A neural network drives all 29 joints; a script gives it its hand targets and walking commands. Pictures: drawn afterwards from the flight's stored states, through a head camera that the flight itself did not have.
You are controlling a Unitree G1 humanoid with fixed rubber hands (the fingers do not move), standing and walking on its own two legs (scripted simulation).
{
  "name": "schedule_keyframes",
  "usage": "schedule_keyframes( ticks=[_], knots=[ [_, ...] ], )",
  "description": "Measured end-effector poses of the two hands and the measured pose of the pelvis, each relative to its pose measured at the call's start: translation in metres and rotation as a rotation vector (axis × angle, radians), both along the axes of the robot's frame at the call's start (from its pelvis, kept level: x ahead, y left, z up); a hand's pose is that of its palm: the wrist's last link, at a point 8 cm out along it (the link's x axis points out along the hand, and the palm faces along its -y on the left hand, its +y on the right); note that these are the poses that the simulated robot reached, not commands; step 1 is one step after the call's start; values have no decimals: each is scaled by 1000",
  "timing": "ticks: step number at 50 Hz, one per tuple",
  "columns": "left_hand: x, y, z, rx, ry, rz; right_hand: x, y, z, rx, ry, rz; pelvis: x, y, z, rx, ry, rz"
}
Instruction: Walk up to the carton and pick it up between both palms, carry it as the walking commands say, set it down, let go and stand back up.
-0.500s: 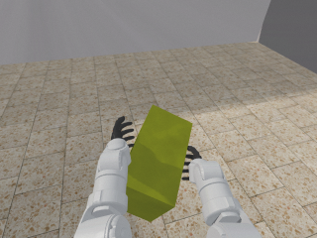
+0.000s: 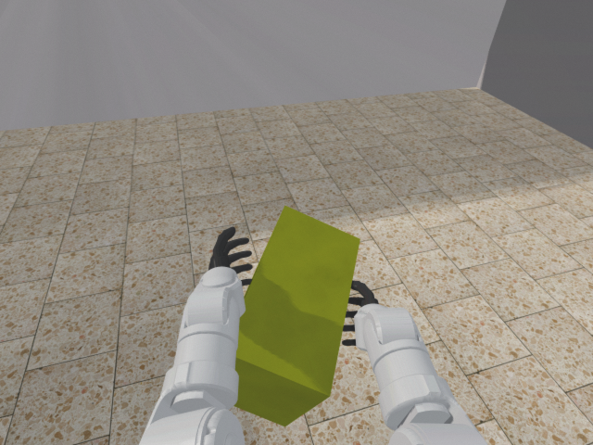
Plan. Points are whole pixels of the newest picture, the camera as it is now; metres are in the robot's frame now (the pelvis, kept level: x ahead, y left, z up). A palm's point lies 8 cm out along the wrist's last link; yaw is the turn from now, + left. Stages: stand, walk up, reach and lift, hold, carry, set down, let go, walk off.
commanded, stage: hold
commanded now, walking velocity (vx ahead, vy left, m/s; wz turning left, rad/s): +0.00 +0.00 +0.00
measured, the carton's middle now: (284, 312) +0.36 +0.03 -0.03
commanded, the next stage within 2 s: carry in 0.32 s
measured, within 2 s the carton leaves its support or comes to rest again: neither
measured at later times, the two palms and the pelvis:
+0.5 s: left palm (218, 271) +0.33 +0.13 +0.09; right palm (367, 315) +0.30 -0.09 +0.04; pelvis -0.01 +0.01 +0.00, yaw +4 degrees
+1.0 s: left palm (146, 342) +0.22 +0.20 +0.09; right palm (340, 328) +0.24 -0.04 +0.09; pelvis -0.08 +0.03 +0.00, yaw +12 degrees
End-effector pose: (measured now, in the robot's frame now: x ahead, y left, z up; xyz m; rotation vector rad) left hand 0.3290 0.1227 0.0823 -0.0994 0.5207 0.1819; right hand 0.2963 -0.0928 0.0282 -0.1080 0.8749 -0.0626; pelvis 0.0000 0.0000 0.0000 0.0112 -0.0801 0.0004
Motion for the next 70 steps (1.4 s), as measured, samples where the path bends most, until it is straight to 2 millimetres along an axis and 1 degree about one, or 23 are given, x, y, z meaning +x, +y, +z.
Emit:
schedule_keyframes(
  ticks=[19,23,26,29,31,33,36,39,41,43,46,48,51,55,58,61,63,66,70],
  knots=[
    [-1,0,0,12,6,-11,-4,1,-3,-8,9,17,-1,1,0,-1,-1,1],
    [3,0,7,41,-11,-33,2,1,4,-12,-6,5,-4,6,-3,-19,-1,43],
    [3,10,13,61,-33,-24,7,9,15,-18,-37,-17,-6,16,-5,-42,17,74],
    [0,26,18,75,-35,12,3,28,22,-13,-50,-45,-12,24,-4,-51,35,84],
    [-7,37,22,77,-7,38,-4,40,24,-9,-22,-43,-16,26,1,-60,44,85],
    [-16,47,25,72,21,65,-7,49,29,-4,-3,-16,-20,27,4,-66,58,92],
    [-30,59,30,59,25,119,-9,55,41,10,-40,2,-30,25,4,-65,91,91],
    [-45,61,27,65,45,151,-13,53,45,26,-82,6,-40,20,-1,-49,131,102],
    [-57,59,19,84,85,153,-21,49,42,37,-87,-3,-48,18,-3,-44,133,116],
    [-71,58,10,88,143,143,-31,44,42,35,-65,-12,-56,17,0,-38,125,131],
    [-89,60,3,86,207,134,-43,42,51,46,-87,-35,-68,21,3,-22,117,160],
    [-98,65,2,83,225,137,-48,46,58,56,-123,-40,-75,25,3,-21,118,191],
    [-112,80,4,74,224,155,-55,61,64,62,-151,-23,-84,34,2,-30,116,228],
    [-132,109,7,56,200,204,-65,91,67,58,-163,34,-94,48,-2,-52,110,241],
    [-155,128,8,47,215,255,-74,112,70,60,-140,97,-102,52,3,-61,109,239],
    [-173,139,12,47,212,301,-83,126,71,65,-142,144,-112,51,2,-59,112,243],
    [-183,141,14,56,204,323,-88,130,70,72,-150,164,-118,50,-1,-45,118,255],
    [-195,138,19,68,203,327,-97,129,66,72,-144,170,-127,48,-2,-37,107,261],
    [-201,132,25,63,188,295,-111,122,68,48,-135,147,-137,51,-3,-43,94,260]
  ],
)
